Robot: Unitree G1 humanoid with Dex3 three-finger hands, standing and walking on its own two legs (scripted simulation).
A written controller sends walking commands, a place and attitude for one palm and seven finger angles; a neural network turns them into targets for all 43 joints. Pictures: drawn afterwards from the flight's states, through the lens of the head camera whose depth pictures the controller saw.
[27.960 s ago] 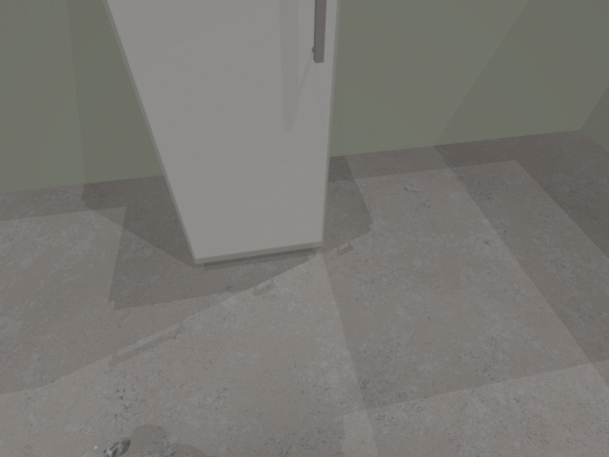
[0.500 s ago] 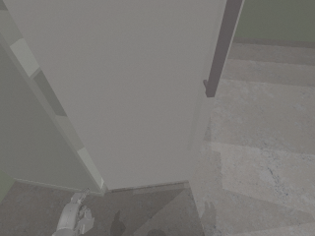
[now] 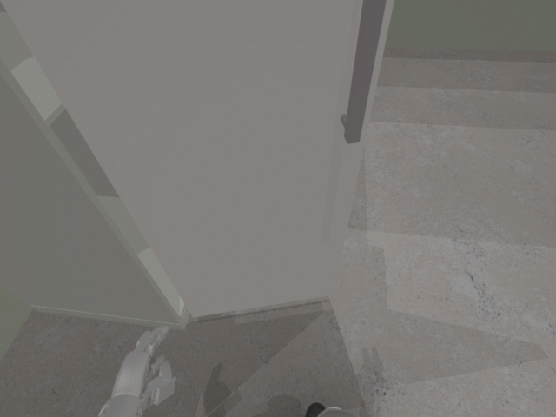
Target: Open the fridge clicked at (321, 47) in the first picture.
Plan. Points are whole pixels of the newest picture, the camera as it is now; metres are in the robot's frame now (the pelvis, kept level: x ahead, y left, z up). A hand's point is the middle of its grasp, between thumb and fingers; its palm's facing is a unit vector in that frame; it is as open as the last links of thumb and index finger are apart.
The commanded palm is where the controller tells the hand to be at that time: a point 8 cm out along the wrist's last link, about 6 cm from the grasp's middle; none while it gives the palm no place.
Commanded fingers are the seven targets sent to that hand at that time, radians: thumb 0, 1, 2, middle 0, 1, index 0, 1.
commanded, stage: step back with the hand held close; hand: right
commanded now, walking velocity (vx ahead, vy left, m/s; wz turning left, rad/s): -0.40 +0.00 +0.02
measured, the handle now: (365, 17) +0.56 -0.13 +0.28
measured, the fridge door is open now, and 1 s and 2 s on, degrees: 73 73 73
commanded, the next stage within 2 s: stop stepping back and stand still in 0.30 s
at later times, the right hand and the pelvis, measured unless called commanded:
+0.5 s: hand out of the picture +0.13 -0.29 +0.17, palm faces +0.35 +0.85 -0.39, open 7.5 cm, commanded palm +0.06 -0.33 +0.19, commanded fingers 0.00 -0.90 -0.90 0.20 0.30 0.20 0.30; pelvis -0.09 -0.04 +0.01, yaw +2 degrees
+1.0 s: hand out of the picture +0.07 -0.31 +0.17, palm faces +0.37 +0.84 -0.41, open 7.5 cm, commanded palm +0.01 -0.35 +0.19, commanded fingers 0.00 -0.90 -0.90 0.20 0.30 0.20 0.30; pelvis -0.15 -0.06 +0.01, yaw +3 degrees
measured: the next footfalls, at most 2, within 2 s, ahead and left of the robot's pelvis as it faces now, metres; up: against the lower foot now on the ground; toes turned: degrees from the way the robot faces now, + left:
right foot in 0.34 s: +0.04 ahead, -0.10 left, +0.00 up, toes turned +0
left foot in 0.66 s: -0.10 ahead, +0.06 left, +0.00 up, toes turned -2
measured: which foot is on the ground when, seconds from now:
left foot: down 0.00-0.36, up 0.38-0.64, down 0.66-1.00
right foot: down 0.00-0.20, up 0.22-0.32, down 0.34-0.64, up 0.66-0.80, down 0.82-1.00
